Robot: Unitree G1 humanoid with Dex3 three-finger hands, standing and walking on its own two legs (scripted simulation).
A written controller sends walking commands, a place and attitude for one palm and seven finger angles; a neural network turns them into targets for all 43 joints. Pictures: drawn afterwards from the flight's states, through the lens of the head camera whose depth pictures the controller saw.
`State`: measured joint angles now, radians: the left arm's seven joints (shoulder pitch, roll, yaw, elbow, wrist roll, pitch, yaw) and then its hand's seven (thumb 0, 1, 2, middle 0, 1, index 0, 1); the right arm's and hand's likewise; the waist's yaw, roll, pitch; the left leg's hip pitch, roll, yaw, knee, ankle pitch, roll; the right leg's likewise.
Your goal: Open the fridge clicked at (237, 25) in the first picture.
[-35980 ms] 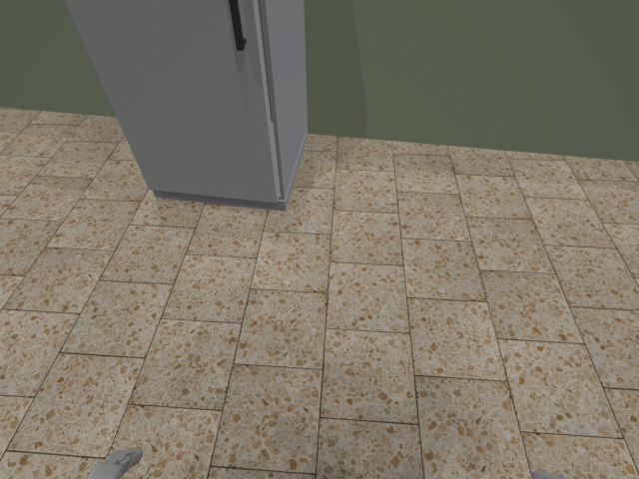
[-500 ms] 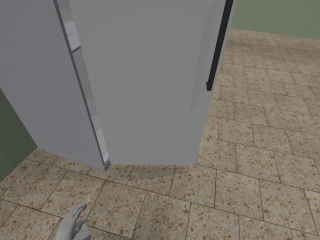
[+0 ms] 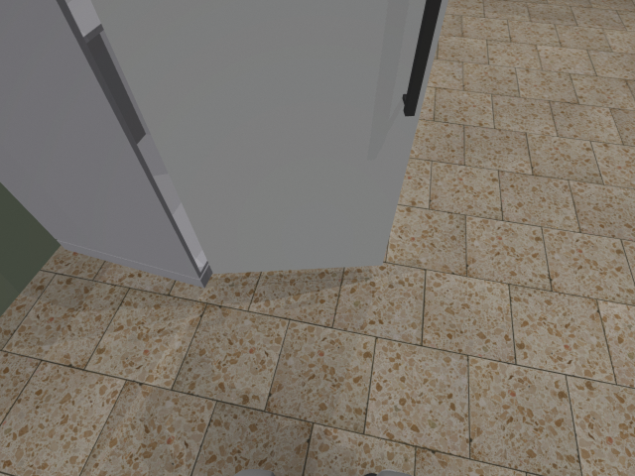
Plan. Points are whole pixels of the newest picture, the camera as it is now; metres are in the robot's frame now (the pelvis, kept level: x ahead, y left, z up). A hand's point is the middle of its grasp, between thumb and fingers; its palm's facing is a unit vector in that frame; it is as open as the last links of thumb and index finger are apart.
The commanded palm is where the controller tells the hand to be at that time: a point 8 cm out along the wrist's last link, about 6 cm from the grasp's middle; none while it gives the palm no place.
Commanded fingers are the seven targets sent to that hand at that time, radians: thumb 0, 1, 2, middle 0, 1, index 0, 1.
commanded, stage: let the arm hang, fingers relaxed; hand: right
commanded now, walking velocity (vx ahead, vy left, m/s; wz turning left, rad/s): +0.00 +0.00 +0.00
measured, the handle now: out of the picture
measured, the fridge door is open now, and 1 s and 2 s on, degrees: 70 70 70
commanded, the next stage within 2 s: look to check the result in 0.62 s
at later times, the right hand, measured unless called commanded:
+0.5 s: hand out of the picture +0.10 -0.19 -0.17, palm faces -0.06 +0.98 -0.21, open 7.3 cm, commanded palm none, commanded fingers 0.00 -0.90 -0.90 0.20 0.30 0.20 0.30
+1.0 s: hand out of the picture +0.07 -0.20 -0.17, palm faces -0.07 +0.98 -0.21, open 7.3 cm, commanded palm none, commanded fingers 0.00 -0.90 -0.90 0.20 0.30 0.20 0.30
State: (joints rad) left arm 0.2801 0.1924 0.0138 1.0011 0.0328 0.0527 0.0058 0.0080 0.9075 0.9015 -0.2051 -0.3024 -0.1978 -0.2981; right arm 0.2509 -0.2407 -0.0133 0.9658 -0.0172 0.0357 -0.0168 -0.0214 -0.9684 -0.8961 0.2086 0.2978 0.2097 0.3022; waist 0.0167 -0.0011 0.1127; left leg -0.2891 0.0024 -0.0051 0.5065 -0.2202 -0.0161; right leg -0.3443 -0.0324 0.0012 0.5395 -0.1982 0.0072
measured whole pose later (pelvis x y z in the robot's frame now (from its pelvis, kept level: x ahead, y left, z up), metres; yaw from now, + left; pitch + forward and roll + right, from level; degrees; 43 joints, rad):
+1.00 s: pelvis +0.04 -0.02 +0.01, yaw +3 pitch -1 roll +0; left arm 0.21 0.16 0.02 1.13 0.02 0.02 0.02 0.00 0.91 0.90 -0.20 -0.30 -0.20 -0.30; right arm 0.21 -0.19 0.00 1.12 -0.02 0.01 -0.03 0.00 -0.91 -0.90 0.20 0.30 0.20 0.30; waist 0.02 0.01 0.07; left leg -0.18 0.02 -0.07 0.42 -0.23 -0.04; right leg -0.21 -0.02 -0.07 0.44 -0.22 -0.01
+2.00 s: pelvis +0.04 -0.02 +0.01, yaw +3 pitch -1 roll +0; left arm 0.22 0.15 0.02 1.13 0.02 0.01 0.02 0.00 0.91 0.90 -0.20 -0.30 -0.20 -0.30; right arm 0.22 -0.17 0.00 1.13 -0.02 0.00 -0.03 0.00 -0.91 -0.90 0.20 0.30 0.20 0.30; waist 0.02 0.01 0.07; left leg -0.18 0.02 -0.07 0.41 -0.22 -0.04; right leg -0.20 -0.02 -0.07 0.43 -0.21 -0.01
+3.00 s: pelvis +0.04 -0.01 +0.01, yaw +3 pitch -1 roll +0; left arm 0.21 0.16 0.03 1.12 0.02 0.02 0.02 0.00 0.91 0.90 -0.20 -0.30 -0.20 -0.30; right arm 0.21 -0.17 -0.01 1.12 -0.02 0.00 -0.03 0.00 -0.91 -0.90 0.20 0.30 0.20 0.30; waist 0.02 0.01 0.07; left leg -0.18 0.01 -0.06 0.42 -0.23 -0.03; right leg -0.21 -0.03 -0.06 0.44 -0.22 0.00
